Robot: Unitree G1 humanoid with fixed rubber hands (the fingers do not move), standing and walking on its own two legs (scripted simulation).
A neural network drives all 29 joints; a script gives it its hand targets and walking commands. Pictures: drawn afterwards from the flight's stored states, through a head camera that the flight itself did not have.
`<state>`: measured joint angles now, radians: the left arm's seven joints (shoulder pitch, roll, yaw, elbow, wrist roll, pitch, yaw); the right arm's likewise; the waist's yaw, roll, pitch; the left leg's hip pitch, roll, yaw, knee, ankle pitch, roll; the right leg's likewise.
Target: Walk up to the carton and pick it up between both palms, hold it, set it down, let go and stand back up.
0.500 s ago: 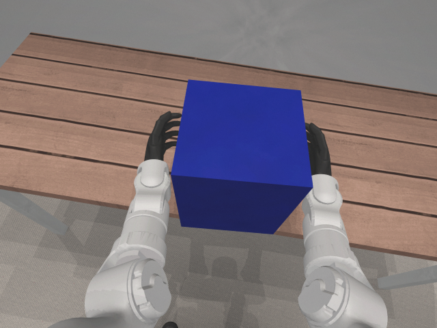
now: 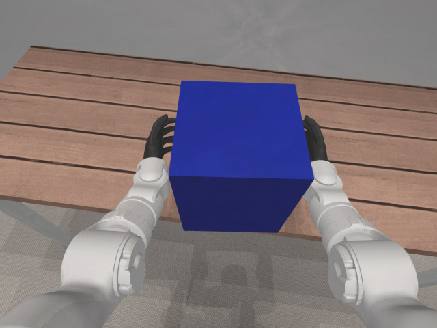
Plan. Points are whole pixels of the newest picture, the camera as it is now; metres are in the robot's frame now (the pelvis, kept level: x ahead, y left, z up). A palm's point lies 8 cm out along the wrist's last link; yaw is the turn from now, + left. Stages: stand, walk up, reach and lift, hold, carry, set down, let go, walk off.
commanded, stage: set down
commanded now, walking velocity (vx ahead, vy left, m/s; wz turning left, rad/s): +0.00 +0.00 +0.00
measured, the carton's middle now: (234, 164) +0.44 +0.01 +0.00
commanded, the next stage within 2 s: none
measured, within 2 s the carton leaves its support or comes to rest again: neither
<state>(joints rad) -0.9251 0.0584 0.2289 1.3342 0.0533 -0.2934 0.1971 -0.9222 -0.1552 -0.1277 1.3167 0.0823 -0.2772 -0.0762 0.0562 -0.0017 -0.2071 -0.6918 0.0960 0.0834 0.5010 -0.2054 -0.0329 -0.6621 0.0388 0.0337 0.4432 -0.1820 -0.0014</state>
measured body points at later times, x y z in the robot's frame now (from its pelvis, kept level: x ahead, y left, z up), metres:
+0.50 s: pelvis -0.03 -0.02 -0.02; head +0.06 +0.00 +0.42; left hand +0.43 +0.21 +0.06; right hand +0.47 -0.18 +0.08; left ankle -0.01 +0.13 -0.73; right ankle -0.01 -0.12 -0.73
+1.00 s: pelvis -0.02 -0.01 +0.00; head +0.04 +0.01 +0.45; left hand +0.44 +0.24 +0.13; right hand +0.49 -0.16 +0.15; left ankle -0.01 +0.13 -0.73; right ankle -0.01 -0.12 -0.73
